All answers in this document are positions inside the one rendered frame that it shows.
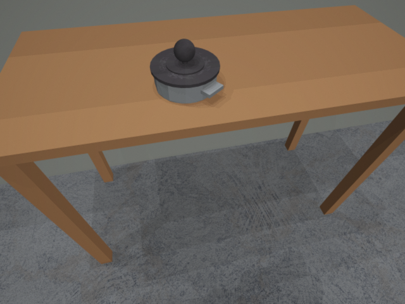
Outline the knob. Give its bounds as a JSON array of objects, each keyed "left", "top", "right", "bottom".
[{"left": 174, "top": 39, "right": 196, "bottom": 62}]

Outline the lid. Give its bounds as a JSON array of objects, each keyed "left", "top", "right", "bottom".
[{"left": 150, "top": 47, "right": 220, "bottom": 88}]

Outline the table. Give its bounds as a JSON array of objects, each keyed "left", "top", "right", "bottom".
[{"left": 0, "top": 5, "right": 405, "bottom": 264}]

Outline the pot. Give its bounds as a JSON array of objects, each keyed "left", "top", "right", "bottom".
[{"left": 154, "top": 76, "right": 223, "bottom": 104}]

